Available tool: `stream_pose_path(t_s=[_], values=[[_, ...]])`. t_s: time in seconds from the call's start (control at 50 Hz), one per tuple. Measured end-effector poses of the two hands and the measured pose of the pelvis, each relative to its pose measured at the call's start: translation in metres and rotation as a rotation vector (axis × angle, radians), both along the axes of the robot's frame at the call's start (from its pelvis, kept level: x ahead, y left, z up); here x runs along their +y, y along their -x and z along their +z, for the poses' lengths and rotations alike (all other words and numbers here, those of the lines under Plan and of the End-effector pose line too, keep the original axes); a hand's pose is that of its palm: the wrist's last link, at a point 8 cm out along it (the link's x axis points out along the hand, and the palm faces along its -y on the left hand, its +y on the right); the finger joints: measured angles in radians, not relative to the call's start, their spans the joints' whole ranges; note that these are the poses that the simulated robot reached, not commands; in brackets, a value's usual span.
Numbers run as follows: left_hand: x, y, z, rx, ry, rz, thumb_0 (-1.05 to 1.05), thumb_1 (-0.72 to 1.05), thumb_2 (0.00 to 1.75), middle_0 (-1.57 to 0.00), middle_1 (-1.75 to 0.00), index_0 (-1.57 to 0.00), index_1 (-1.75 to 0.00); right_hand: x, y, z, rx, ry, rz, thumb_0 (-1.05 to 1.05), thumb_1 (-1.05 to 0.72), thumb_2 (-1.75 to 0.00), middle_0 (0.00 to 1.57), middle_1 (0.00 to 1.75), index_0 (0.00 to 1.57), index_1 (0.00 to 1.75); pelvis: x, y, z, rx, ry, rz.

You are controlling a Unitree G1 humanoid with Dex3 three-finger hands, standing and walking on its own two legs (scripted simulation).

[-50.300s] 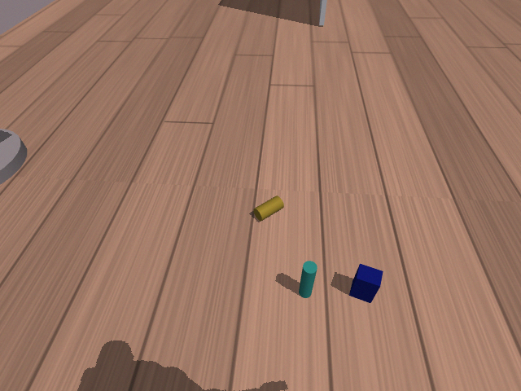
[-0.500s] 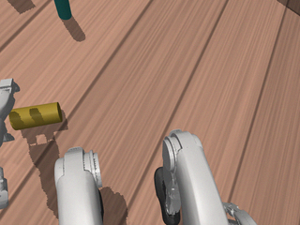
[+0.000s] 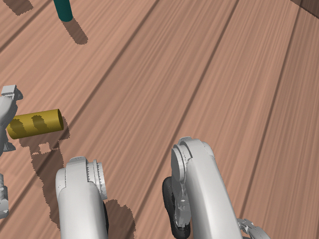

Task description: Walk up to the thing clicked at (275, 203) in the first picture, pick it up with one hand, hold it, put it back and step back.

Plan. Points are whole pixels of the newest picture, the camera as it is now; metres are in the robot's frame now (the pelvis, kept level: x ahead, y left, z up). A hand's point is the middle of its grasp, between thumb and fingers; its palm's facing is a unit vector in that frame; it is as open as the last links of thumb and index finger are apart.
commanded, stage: approach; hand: left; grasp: from above
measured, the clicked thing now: (37, 123) +0.46 +0.30 -0.29
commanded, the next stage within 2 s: close in in 0.50 s
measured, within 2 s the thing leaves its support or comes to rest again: neither
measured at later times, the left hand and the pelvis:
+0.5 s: hand (19, 114) +0.46 +0.30 -0.18, palm faces -0.44 -0.09 -0.89, open 14.1 cm; pelvis +0.00 +0.00 -0.01, yaw -1 degrees
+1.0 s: hand (26, 120) +0.45 +0.29 -0.20, palm faces -0.43 -0.11 -0.90, open 14.1 cm; pelvis +0.00 +0.00 -0.02, yaw -2 degrees
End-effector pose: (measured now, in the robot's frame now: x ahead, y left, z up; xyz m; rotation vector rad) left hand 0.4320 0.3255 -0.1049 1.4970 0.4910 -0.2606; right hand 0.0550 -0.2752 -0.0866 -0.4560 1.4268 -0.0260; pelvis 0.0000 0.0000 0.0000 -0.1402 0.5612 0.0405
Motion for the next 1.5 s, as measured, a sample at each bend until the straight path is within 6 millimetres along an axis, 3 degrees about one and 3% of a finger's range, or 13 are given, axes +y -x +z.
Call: stream_pose_path(t_s=[0.22, 0.32, 0.46, 0.62, 0.72, 0.88, 0.98, 1.26, 1.38, 1.5], values=[[-0.048, -0.037, -0.013, -0.067, 0.025, -0.058, 0.00, -0.56, 1.06, -0.09, -1.05, -0.07, -1.06, -0.001, 0.013, 0.005, -0.005, 0.020, -0.003, 0.00, -0.90, -0.90, 0.20, 0.30, 0.20, 0.30, 0.000, -0.001, -0.006, 0.007, 0.008, -0.011], [-0.058, -0.051, -0.014, -0.081, 0.008, -0.023, 0.00, -0.55, 1.07, -0.10, -1.05, -0.08, -1.06, 0.000, 0.026, 0.005, 0.012, 0.007, -0.026, 0.00, -0.90, -0.90, 0.20, 0.30, 0.20, 0.30, -0.001, -0.003, -0.008, 0.014, 0.006, -0.016], [-0.036, -0.043, -0.017, -0.035, -0.023, 0.076, 0.00, -0.55, 1.07, -0.09, -1.04, -0.07, -1.05, 0.002, 0.037, -0.003, 0.052, -0.040, -0.042, 0.00, -0.90, -0.90, 0.20, 0.30, 0.20, 0.30, -0.003, -0.004, -0.009, 0.013, -0.001, -0.021], [0.001, -0.017, -0.013, 0.031, -0.024, 0.067, 0.00, -0.57, 1.06, -0.09, -1.03, -0.07, -1.05, -0.002, 0.018, -0.011, 0.062, -0.045, 0.002, 0.00, -0.90, -0.90, 0.20, 0.30, 0.20, 0.30, -0.003, -0.004, -0.009, 0.004, -0.002, -0.010], [-0.004, -0.014, -0.009, 0.004, 0.015, -0.002, 0.00, -0.57, 1.06, -0.09, -1.03, -0.07, -1.05, -0.005, -0.004, -0.005, 0.036, -0.011, 0.025, 0.00, -0.90, -0.90, 0.20, 0.30, 0.20, 0.30, -0.001, -0.005, -0.005, 0.007, 0.006, -0.005], [-0.022, -0.019, -0.023, -0.023, 0.052, -0.043, 0.00, -0.54, 1.06, -0.09, -1.04, -0.08, -1.06, -0.007, -0.024, 0.009, -0.038, 0.041, 0.067, 0.00, -0.90, -0.90, 0.20, 0.30, 0.20, 0.30, 0.002, -0.004, -0.006, -0.008, 0.022, -0.008], [-0.027, -0.022, -0.038, -0.034, 0.050, -0.021, 0.00, -0.54, 1.05, -0.09, -1.03, -0.07, -1.04, -0.006, -0.013, 0.009, -0.029, 0.047, 0.081, 0.00, -0.90, -0.90, 0.20, 0.30, 0.20, 0.30, 0.002, -0.002, -0.013, -0.023, 0.026, -0.015], [-0.023, -0.034, -0.077, -0.011, 0.024, 0.051, 0.00, -0.54, 1.03, -0.08, -0.99, -0.06, -1.01, 0.011, 0.046, -0.003, 0.122, -0.017, 0.057, 0.00, -0.89, -0.90, 0.20, 0.30, 0.20, 0.30, 0.003, -0.007, -0.032, -0.039, 0.041, -0.038], [-0.025, -0.036, -0.085, -0.003, 0.040, 0.047, 0.00, -0.55, 1.04, -0.08, -0.97, -0.05, -1.00, 0.017, 0.050, -0.004, 0.147, -0.042, 0.068, 0.00, -0.89, -0.90, 0.20, 0.30, 0.20, 0.30, 0.003, -0.010, -0.033, -0.045, 0.050, -0.045], [-0.028, -0.032, -0.088, -0.009, 0.056, 0.038, 0.00, -0.56, 1.05, -0.08, -0.96, -0.05, -0.99, 0.015, 0.040, -0.003, 0.130, -0.039, 0.105, 0.00, -0.89, -0.90, 0.20, 0.30, 0.20, 0.30, 0.003, -0.010, -0.033, -0.057, 0.056, -0.049]])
